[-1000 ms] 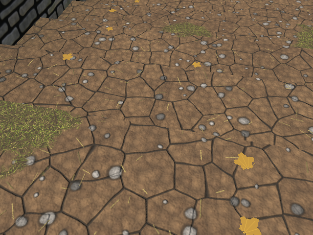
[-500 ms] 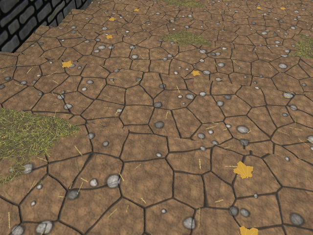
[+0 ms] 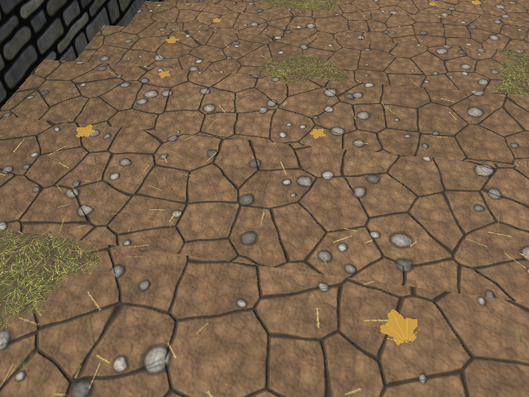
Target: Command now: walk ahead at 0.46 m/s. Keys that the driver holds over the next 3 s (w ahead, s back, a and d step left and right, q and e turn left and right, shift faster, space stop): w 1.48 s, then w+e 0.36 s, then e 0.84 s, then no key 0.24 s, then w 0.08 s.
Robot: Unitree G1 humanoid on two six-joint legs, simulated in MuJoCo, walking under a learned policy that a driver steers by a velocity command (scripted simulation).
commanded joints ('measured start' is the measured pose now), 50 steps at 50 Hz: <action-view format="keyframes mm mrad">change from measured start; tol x16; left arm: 1 256 140 13 49 -2 -12 -23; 4 88 71 -7 29 30 -21 -32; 26 344 126 20 123 10 46 40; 28 470 -58 -34 98 21 18 19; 44 -115 8 14 -100 5 14 12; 50 -31 71 32 -108 -4 9 -11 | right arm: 1 -72 -26 0 -148 45 -52 6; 22 -609 -26 -6 -312 8 -39 69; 28 17 -256 -90 -156 -12 -30 52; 33 -239 -35 -25 -180 -29 -38 53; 50 -48 -148 -59 -75 1 7 8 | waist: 1 70 -206 55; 22 101 -73 136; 26 -95 -153 -99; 28 -78 185 -415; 32 -30 -6 -36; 50 42 74 38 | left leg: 1 -666 -31 -5 521 114 86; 5 -447 86 12 251 362 115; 14 -564 41 76 -245 664 52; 22 -565 -12 130 -451 559 92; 26 -17 -102 186 -477 520 182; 28 695 353 -544 -511 415 443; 36 -27 160 -95 -815 503 293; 50 162 178 26 -619 786 191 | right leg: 1 435 -373 855 -661 -470 -196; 6 258 -161 285 -638 51 -118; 20 575 -186 101 -636 435 -133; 26 585 -165 51 -171 1111 -80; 27 325 -112 34 136 789 -50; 28 -77 98 74 522 -136 18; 29 -182 81 214 644 -254 -4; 43 -108 -76 57 -121 430 24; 50 49 -13 39 -195 218 -27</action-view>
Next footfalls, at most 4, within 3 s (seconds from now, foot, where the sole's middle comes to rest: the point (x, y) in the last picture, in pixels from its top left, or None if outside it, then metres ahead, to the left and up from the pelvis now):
0.54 left None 0.47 0.09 -0.74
1.04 right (340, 312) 0.74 -0.15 -0.74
1.78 left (228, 235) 1.17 0.19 -0.93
2.20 right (294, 195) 1.35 -0.06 -0.93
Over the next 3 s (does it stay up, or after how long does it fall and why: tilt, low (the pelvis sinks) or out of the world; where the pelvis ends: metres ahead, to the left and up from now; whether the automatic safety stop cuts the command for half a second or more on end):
stays up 1.33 0.10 -0.15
